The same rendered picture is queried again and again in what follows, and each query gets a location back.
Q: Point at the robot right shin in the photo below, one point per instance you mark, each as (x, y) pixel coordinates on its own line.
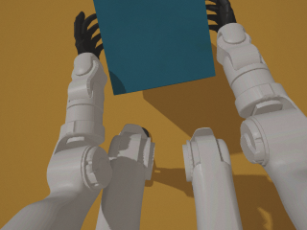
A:
(222, 147)

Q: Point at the right robot upper arm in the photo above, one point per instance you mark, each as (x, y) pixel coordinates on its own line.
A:
(278, 142)

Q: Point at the robot right forearm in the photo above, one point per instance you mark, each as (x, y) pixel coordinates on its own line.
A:
(248, 75)

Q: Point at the right robot hand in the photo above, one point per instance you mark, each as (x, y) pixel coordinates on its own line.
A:
(224, 14)

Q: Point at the robot right thigh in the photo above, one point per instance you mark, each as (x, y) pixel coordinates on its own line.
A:
(213, 187)

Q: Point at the left robot hand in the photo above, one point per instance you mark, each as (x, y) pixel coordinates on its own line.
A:
(83, 36)

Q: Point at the left robot upper arm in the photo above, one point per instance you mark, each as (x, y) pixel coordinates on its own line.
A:
(75, 178)

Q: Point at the carton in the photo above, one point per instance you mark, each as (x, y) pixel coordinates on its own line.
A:
(154, 43)

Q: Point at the robot left forearm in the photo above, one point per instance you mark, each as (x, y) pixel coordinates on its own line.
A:
(85, 105)

